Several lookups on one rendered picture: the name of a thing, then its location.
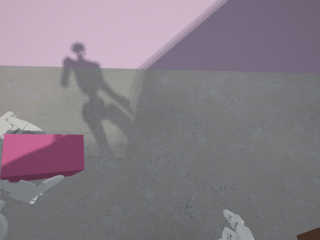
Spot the sponge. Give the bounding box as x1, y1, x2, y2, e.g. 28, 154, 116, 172
0, 134, 85, 183

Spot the table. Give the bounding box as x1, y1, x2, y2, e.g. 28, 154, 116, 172
297, 227, 320, 240

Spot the robot left hand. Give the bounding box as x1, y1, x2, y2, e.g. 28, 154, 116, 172
0, 111, 65, 204

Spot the robot right hand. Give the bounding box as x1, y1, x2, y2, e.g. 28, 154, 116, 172
219, 209, 254, 240

